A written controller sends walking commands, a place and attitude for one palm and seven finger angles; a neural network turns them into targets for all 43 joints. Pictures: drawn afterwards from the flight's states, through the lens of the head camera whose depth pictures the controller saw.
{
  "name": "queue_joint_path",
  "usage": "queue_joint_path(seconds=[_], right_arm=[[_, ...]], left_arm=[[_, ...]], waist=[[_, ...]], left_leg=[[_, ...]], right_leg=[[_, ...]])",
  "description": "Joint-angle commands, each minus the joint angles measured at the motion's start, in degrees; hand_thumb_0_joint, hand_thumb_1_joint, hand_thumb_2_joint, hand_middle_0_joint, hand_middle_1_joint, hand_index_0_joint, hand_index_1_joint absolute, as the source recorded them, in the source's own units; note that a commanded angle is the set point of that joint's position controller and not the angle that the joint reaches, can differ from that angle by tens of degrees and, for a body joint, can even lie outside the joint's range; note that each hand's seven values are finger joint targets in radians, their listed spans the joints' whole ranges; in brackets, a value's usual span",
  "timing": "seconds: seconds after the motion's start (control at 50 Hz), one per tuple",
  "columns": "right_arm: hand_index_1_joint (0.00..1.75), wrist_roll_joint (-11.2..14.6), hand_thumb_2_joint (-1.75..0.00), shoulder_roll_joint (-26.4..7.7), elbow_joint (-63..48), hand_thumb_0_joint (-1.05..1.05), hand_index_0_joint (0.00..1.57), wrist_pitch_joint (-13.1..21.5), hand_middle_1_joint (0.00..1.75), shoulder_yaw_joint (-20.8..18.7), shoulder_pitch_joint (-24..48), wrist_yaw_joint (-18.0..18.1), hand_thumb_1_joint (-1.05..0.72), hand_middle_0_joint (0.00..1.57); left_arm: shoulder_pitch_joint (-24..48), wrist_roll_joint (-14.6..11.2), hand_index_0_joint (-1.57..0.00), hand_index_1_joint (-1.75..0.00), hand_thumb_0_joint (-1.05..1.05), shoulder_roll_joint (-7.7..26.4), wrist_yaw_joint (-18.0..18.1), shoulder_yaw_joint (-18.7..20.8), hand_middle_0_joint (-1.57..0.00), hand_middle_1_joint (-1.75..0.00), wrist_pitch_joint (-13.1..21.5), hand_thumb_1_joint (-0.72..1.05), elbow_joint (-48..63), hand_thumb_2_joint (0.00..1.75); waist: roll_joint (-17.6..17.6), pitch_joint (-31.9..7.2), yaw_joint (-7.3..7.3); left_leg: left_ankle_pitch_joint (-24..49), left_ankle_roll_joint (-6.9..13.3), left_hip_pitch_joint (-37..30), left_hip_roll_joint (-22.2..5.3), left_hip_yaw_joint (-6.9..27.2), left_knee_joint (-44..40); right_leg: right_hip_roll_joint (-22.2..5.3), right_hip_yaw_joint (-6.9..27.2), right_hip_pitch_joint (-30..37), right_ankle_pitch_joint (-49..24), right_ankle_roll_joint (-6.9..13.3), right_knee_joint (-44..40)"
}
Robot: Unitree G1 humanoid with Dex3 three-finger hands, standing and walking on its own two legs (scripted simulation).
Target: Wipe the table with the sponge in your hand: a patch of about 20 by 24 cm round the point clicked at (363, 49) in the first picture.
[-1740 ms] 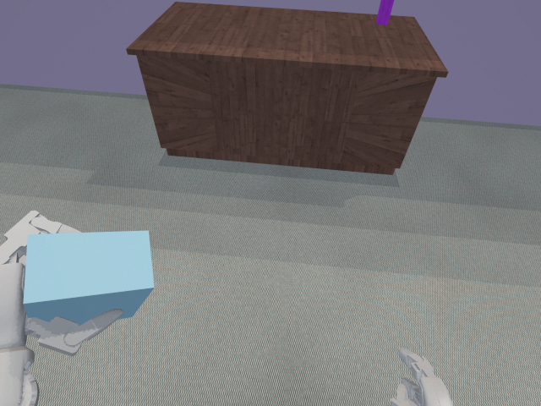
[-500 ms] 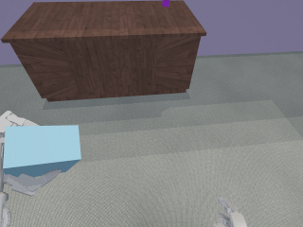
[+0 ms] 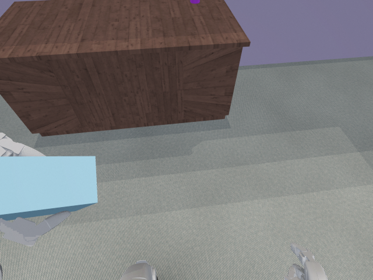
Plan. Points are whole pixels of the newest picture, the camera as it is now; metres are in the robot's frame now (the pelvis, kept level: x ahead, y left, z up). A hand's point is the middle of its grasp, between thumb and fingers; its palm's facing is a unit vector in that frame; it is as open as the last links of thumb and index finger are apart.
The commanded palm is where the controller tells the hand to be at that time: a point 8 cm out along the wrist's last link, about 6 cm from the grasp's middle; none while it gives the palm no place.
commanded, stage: walk to a spot facing it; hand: left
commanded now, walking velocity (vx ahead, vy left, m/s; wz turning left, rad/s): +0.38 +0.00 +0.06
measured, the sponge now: (58, 188) +0.22 +0.21 +0.17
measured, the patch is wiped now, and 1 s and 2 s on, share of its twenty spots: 0.00 0.00 0.00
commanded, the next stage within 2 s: turn to face it in 1.42 s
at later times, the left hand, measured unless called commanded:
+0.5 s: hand (91, 115) +0.37 +0.20 +0.17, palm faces +0.46 -0.73 -0.51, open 10.7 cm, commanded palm +0.31 +0.24 +0.18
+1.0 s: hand (105, 64) +0.54 +0.23 +0.17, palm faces +0.50 -0.76 -0.41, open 10.7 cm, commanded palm +0.46 +0.25 +0.18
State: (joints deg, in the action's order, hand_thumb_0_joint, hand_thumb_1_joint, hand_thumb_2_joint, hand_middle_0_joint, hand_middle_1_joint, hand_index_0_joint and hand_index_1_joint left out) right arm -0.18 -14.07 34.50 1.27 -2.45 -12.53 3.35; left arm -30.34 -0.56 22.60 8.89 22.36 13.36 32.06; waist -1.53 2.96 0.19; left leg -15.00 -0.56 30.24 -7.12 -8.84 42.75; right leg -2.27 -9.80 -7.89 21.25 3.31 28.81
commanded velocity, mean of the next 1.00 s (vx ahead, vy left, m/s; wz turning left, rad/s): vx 0.37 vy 0.00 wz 0.17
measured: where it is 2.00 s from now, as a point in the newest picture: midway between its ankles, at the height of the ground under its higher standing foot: (200, 212)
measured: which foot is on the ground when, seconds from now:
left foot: up 0.00-0.06, down 0.08-0.46, up 0.48-0.84, down 0.86-1.00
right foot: down 0.00-0.10, up 0.12-0.44, down 0.46-0.86, up 0.88-1.00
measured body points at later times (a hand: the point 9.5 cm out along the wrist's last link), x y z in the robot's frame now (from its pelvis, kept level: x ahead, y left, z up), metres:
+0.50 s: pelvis +0.16 -0.05 -0.02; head +0.18 -0.08 +0.43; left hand +0.34 +0.24 +0.20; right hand +0.31 -0.24 -0.14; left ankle +0.12 +0.12 -0.72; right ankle +0.19 -0.15 -0.74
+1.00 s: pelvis +0.33 -0.04 -0.01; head +0.35 -0.03 +0.44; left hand +0.51 +0.26 +0.19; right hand +0.52 -0.25 -0.10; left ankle +0.38 +0.06 -0.74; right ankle +0.27 -0.17 -0.65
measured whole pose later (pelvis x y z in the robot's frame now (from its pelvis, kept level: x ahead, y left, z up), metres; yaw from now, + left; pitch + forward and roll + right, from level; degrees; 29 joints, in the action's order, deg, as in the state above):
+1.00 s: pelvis +0.33 -0.04 -0.01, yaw +6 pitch -1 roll +0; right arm 0.7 -8.8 34.1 2.5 -1.3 -9.5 2.8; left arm -21.6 -0.7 23.4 9.0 23.1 11.8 27.6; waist -1.6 3.7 1.7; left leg -14.1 3.2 21.0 -3.1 -9.5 35.9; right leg -4.7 -3.7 -24.5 30.2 -1.7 70.1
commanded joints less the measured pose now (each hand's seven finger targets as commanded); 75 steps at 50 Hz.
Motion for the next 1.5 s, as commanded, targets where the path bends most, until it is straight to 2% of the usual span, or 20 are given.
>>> queue_joint_path(seconds=[0.0, 0.04, 0.08, 0.1, 0.22, 0.4, 0.44, 0.46, 0.58, 0.8, 0.82, 0.86, 0.88, 1.02, 1.18, 1.2, 1.24, 1.26, 1.38, 1.48], right_arm=[[0.3, 0.0, -0.9, -2.5, -9.6, 0.0, 0.2, 3.5, 0.3, -0.6, 3.8, 0.8, -0.9, 0.2], [0.3, 0.1, -0.9, -3.7, -9.9, 0.0, 0.2, 3.8, 0.3, -1.3, 2.7, 1.7, -0.9, 0.2], [0.3, 0.0, -0.9, -4.1, -10.3, 0.0, 0.2, 4.2, 0.3, -0.7, 3.4, 1.1, -0.9, 0.2], [0.3, -0.1, -0.9, -4.1, -9.9, 0.0, 0.2, 4.5, 0.3, -0.1, 3.5, 0.3, -0.9, 0.2], [0.3, 0.3, -0.9, -3.2, -8.4, 0.0, 0.2, 6.7, 0.3, -0.4, 5.3, -0.7, -0.9, 0.2], [0.3, 0.8, -0.9, -2.7, -7.1, 0.0, 0.2, 6.1, 0.3, -0.5, 3.6, 1.1, -0.9, 0.2], [0.3, 1.1, -0.9, -0.1, -7.5, 0.0, 0.2, 5.1, 0.3, 0.1, 3.4, 1.2, -0.9, 0.2], [0.3, 1.0, -0.9, -1.7, -8.3, 0.0, 0.2, 5.7, 0.3, 0.5, 7.9, 1.1, -0.9, 0.2], [0.3, 0.2, -0.9, -2.9, -5.5, 0.0, 0.2, 3.8, 0.3, 0.2, 8.4, 0.4, -0.9, 0.2], [0.3, 0.3, -0.9, -2.0, -10.1, 0.0, 0.2, 3.3, 0.3, -2.2, 2.2, 0.4, -0.9, 0.2], [0.3, 0.3, -0.9, -2.7, -10.4, 0.0, 0.2, 3.1, 0.3, -2.6, 2.0, 0.8, -0.9, 0.2], [0.3, 0.6, -0.9, -4.2, -11.1, 0.0, 0.2, 3.6, 0.3, -2.2, 2.5, 0.0, -0.9, 0.2], [0.3, 0.6, -0.9, -5.1, -10.6, 0.0, 0.2, 3.9, 0.3, -1.8, 3.1, -0.8, -0.9, 0.2], [0.3, 0.9, -0.9, -3.2, -8.4, 0.0, 0.2, 7.1, 0.3, -1.0, 5.0, -0.9, -0.9, 0.2], [0.3, 0.7, -0.9, -2.9, -6.4, 0.0, 0.2, 7.6, 0.3, -0.3, 3.7, 0.8, -0.9, 0.2], [0.3, 0.9, -0.9, -2.4, -6.2, 0.0, 0.2, 7.1, 0.3, -0.2, 3.7, 0.9, -0.9, 0.2], [0.3, 0.9, -0.9, -0.3, -7.1, 0.0, 0.2, 6.1, 0.3, 0.6, 4.8, 1.0, -0.9, 0.2], [0.3, 0.5, -0.9, -2.1, -7.1, 0.0, 0.2, 6.5, 0.3, 0.7, 8.1, 1.0, -0.9, 0.2], [0.3, -0.1, -0.9, -1.9, -7.2, 0.0, 0.2, 4.2, 0.3, 0.5, 8.5, 0.5, -0.9, 0.2], [0.3, -0.2, -0.9, -0.8, -11.6, 0.0, 0.2, 3.8, 0.3, -0.7, 7.4, 0.9, -0.9, 0.2]], left_arm=[[7.8, -0.8, -1.2, -1.6, 0.0, 8.2, 2.1, 5.2, -1.2, -1.6, 2.2, 0.1, 8.4, 1.3], [10.7, -0.7, -1.2, -1.6, 0.0, 7.9, 2.1, 3.6, -1.2, -1.6, 2.8, 0.1, 9.9, 1.3], [13.9, -1.1, -1.2, -1.6, 0.0, 8.3, 2.3, 4.0, -1.2, -1.6, 4.0, 0.1, 12.4, 1.3], [15.8, -0.3, -1.2, -1.6, 0.0, 10.8, 2.2, 4.5, -1.2, -1.6, 3.9, 0.1, 10.1, 1.3], [7.3, -1.0, -1.2, -1.6, 0.0, 8.2, 1.0, 5.8, -1.2, -1.6, 3.8, 0.1, 18.2, 1.3], [8.7, -0.8, -1.2, -1.6, 0.0, 5.0, 0.7, 4.1, -1.2, -1.6, 1.6, 0.1, 2.3, 1.3], [10.5, 0.2, -1.2, -1.6, 0.0, 7.7, 1.0, 4.0, -1.2, -1.6, 0.1, 0.1, -0.1, 1.3], [12.2, -0.5, -1.2, -1.6, 0.0, 10.2, 1.3, 5.7, -1.2, -1.6, -0.2, 0.1, 1.8, 1.3], [10.4, 0.1, -1.2, -1.6, 0.0, 10.3, 1.0, 6.2, -1.2, -1.6, 3.0, 0.1, 9.7, 1.3], [1.6, -1.6, -1.2, -1.6, 0.0, 8.7, 3.5, 9.0, -1.2, -1.6, 3.6, 0.1, 13.0, 1.3], [2.4, -1.3, -1.2, -1.6, 0.0, 9.0, 3.4, 9.0, -1.2, -1.6, 4.1, 0.1, 12.4, 1.3], [4.1, -2.1, -1.2, -1.6, 0.0, 8.1, 3.0, 7.5, -1.2, -1.6, 4.2, 0.1, 11.2, 1.3], [9.3, -0.9, -1.2, -1.6, 0.0, 11.3, 2.4, 7.9, -1.2, -1.6, 3.6, 0.1, 8.5, 1.3], [5.3, -1.4, -1.2, -1.6, 0.0, 7.1, 0.3, 5.4, -1.2, -1.6, 3.9, 0.1, 17.3, 1.3], [8.8, -0.7, -1.2, -1.6, 0.0, 5.1, 0.8, 3.8, -1.2, -1.6, 2.0, 0.1, 6.8, 1.3], [10.3, -0.4, -1.2, -1.6, 0.0, 5.2, 0.7, 3.3, -1.2, -1.6, 1.5, 0.1, 4.9, 1.3], [11.5, 0.2, -1.2, -1.6, 0.0, 9.1, 1.0, 4.6, -1.2, -1.6, -0.2, 0.1, 2.2, 1.3], [14.2, -0.8, -1.2, -1.6, 0.0, 9.8, 1.2, 4.6, -1.2, -1.6, -0.4, 0.1, 3.8, 1.3], [9.9, -0.1, -1.2, -1.6, 0.0, 9.9, 1.1, 5.8, -1.2, -1.6, 2.5, 0.1, 10.1, 1.3], [3.1, -1.4, -1.2, -1.6, 0.0, 11.2, 3.1, 9.6, -1.2, -1.6, 2.4, 0.1, 18.0, 1.3]], waist=[[-4.8, -7.6, -0.36], [2.2, -11.1, 1.7], [19.4, -13.5, 0.52], [13.7, -9.5, 0.96], [17.1, -6.1, -1.3], [8.0, -7.2, -0.47], [-19.0, -8.6, -1.2], [-19.5, -7.8, -2.71], [-4.7, -5.8, -0.45], [-3.2, -14.6, 0.53], [2.2, -16.8, 1.28], [18.4, -17.0, 0.72], [11.1, -11.3, 1.57], [16.6, -8.2, -1.16], [11.2, -8.3, -0.78], [6.9, -8.3, -0.64], [-19.2, -7.7, -1.66], [-14.8, -6.0, -2.01], [-7.1, -4.2, -0.55], [-7.1, -10.3, -2.37]], left_leg=[[5.0, 0.7, -12.4, 4.6, -6.0, -11.2], [8.3, 2.9, -28.3, 2.9, -2.0, -15.9], [21.1, 14.6, -40.4, -19.0, 31.8, -21.6], [16.0, 16.2, -34.2, -20.7, 36.2, -24.7], [-8.4, 10.0, -15.2, -12.5, 12.8, -29.0], [-10.3, 4.9, -12.8, -7.4, 1.6, -13.6], [-15.9, 1.7, 5.7, 3.5, -2.4, 17.6], [-18.9, 0.9, 14.0, 4.3, 4.9, 29.2], [-5.8, -1.2, 13.9, 0.4, 7.3, 32.0], [9.2, 1.1, -18.4, 8.2, -8.3, -15.9], [11.7, 2.9, -29.8, 5.9, -4.2, -16.5], [30.6, 17.3, -40.6, -18.8, 37.0, -19.4], [21.0, 18.8, -32.3, -20.4, 40.6, -23.3], [-2.2, 10.5, -13.0, -8.5, 13.6, -28.0], [-2.5, 6.8, -14.9, -5.3, 10.0, -17.4], [-4.9, 5.6, -12.9, -3.4, 8.3, -11.3], [-18.9, 1.5, 8.5, 7.5, 3.0, 19.5], [-18.2, 0.5, 13.1, 5.7, 8.9, 29.1], [-9.4, -1.5, 6.4, 1.3, 5.7, 20.3], [-5.3, -0.8, -4.8, 4.5, -3.2, -3.3]], right_leg=[[-11.9, 7.8, 2.0, -32.1, 3.7, -0.7], [-9.0, 4.6, -5.5, -31.2, -0.1, 15.3], [0.8, 5.2, -25.4, 12.5, -3.5, 39.5], [0.7, 9.8, -28.2, 13.9, -3.1, 45.9], [-4.6, 6.1, -21.0, 1.4, -4.2, 32.0], [0.4, -3.2, -2.7, -3.1, -5.7, 1.2], [-16.8, 27.7, 8.9, -0.7, 3.2, -10.9], [-24.5, 38.8, 11.7, -8.0, 7.6, -13.6], [-18.6, 13.7, 9.2, -27.9, 5.0, -9.7], [-12.5, -0.8, 7.3, -43.7, 0.4, 11.0], [-10.7, -1.4, -0.7, -38.1, -1.9, 20.2], [0.8, 4.3, -24.6, 15.6, -4.9, 44.7], [-0.4, 10.1, -28.6, 15.4, -4.3, 49.2], [-4.8, 4.5, -17.3, -0.7, -5.7, 28.8], [0.7, -2.8, -4.2, -2.6, -6.8, 1.2], [-1.3, 0.1, -0.9, -2.9, -5.9, -3.8], [-22.9, 32.5, 10.3, -5.6, 3.8, -13.8], [-28.2, 34.6, 10.0, -11.9, 6.4, -14.5], [-19.9, 5.3, 6.5, -41.6, 2.9, -7.3], [-18.2, 0.0, 8.9, -50.5, 2.5, 1.1]])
